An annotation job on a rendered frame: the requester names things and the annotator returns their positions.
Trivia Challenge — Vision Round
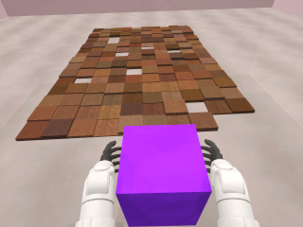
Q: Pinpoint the carton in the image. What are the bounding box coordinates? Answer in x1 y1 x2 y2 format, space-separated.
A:
116 124 212 227

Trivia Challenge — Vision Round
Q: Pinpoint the robot right hand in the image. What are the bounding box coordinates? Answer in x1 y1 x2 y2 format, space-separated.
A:
201 139 223 173

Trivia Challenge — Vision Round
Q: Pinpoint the robot right forearm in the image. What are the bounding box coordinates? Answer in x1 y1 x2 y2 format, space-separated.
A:
210 159 260 227

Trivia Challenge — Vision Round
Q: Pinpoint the robot left forearm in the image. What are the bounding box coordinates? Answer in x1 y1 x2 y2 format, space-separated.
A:
75 160 116 227

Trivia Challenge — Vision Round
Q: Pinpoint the robot left hand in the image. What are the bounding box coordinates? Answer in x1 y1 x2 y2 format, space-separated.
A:
100 140 122 173

